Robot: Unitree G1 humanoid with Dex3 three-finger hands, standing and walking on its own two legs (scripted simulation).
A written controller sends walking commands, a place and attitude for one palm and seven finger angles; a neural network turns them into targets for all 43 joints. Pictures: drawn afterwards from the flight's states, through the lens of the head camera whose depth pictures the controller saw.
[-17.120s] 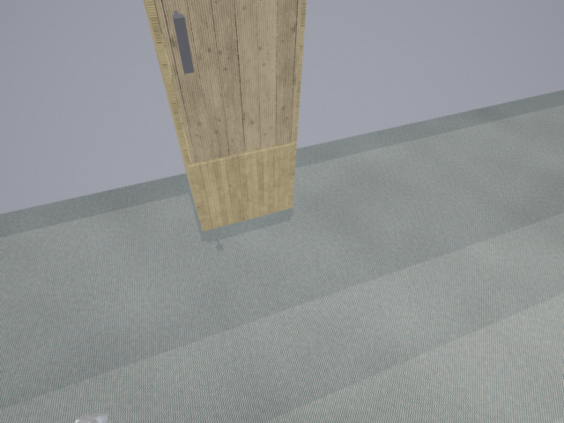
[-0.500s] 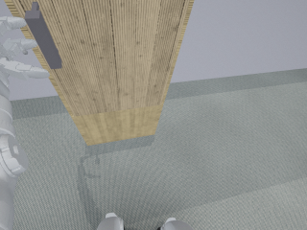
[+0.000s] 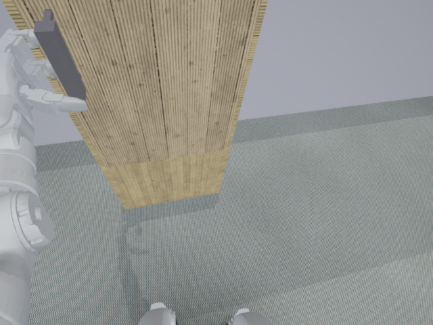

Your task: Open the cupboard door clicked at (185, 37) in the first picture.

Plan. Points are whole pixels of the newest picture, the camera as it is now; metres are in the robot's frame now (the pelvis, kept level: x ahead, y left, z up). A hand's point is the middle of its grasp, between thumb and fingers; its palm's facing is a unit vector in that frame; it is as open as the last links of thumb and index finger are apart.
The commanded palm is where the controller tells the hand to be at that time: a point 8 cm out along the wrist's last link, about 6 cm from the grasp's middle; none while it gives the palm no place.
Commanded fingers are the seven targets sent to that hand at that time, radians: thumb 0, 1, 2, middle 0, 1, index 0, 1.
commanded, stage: slide the fingers in behind the handle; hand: left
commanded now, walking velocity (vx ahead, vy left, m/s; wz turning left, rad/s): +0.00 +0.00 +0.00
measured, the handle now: (64, 57) +0.57 +0.23 +0.13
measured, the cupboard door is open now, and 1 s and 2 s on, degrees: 0 0 3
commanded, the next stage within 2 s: close the thumb around the handle in 0.82 s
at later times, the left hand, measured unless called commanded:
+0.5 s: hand (76, 74) +0.52 +0.21 +0.13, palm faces +0.15 -0.99 +0.01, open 13.9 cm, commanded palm +0.50 +0.24 +0.12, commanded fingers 0.00 -0.50 0.30 -0.30 -1.20 -0.30 -1.20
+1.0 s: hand (77, 74) +0.52 +0.20 +0.13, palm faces +0.15 -0.99 +0.00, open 13.9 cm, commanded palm +0.49 +0.24 +0.12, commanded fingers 0.00 -0.22 0.42 -0.32 -1.23 -0.32 -1.23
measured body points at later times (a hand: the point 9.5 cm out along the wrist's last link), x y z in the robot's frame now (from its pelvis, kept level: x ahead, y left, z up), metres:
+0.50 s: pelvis +0.00 -0.01 +0.00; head +0.10 +0.01 +0.44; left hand +0.51 +0.26 +0.13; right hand -0.01 -0.27 -0.11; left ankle +0.03 +0.10 -0.70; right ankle -0.03 -0.12 -0.70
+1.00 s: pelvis +0.01 -0.01 +0.00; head +0.10 +0.00 +0.44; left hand +0.51 +0.25 +0.13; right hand -0.01 -0.28 -0.11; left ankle +0.03 +0.10 -0.70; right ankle -0.03 -0.12 -0.70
